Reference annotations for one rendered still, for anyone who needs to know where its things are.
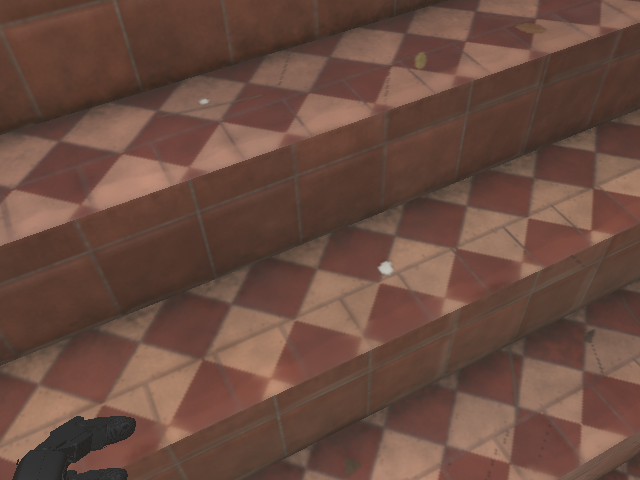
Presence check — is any robot left hand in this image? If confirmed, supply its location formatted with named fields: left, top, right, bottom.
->
left=12, top=416, right=136, bottom=480

